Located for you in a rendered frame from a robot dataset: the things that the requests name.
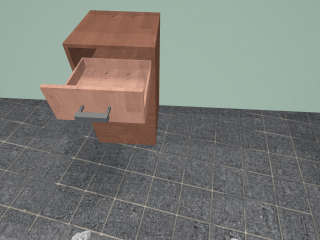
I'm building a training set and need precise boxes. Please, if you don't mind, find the drawer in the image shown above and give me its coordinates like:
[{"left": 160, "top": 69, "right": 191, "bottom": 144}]
[{"left": 39, "top": 57, "right": 152, "bottom": 124}]

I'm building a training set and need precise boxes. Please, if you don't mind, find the cabinet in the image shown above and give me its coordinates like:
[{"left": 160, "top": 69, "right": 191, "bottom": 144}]
[{"left": 62, "top": 10, "right": 160, "bottom": 145}]

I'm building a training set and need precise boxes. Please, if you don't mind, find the handle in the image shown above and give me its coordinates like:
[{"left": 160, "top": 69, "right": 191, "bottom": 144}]
[{"left": 74, "top": 105, "right": 111, "bottom": 123}]

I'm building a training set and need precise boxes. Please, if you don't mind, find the left robot hand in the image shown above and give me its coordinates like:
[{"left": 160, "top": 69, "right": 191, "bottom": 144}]
[{"left": 72, "top": 230, "right": 91, "bottom": 240}]

